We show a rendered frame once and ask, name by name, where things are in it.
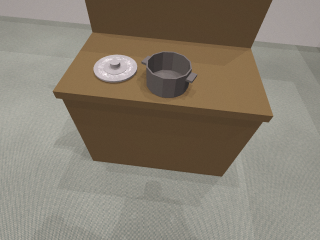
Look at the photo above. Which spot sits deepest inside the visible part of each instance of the knob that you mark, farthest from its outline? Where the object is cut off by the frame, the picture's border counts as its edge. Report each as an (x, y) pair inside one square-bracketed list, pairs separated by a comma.
[(115, 63)]

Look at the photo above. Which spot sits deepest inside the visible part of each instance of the pot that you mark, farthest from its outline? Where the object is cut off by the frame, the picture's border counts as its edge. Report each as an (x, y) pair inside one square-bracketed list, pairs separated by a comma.
[(168, 74)]

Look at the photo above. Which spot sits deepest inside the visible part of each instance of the table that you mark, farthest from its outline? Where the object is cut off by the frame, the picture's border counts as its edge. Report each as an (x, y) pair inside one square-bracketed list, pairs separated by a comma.
[(201, 131)]

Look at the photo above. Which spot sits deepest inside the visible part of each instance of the lid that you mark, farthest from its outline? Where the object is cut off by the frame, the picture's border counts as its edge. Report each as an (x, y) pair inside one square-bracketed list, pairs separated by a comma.
[(103, 70)]

